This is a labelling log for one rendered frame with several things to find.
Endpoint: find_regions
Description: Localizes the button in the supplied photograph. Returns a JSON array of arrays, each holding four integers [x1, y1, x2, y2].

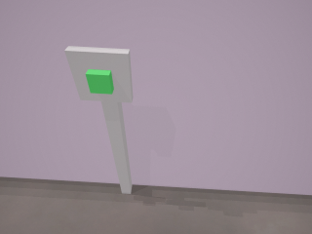
[[86, 69, 114, 95]]

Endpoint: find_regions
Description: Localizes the panel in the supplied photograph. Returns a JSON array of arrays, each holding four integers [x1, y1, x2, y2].
[[64, 46, 134, 194]]

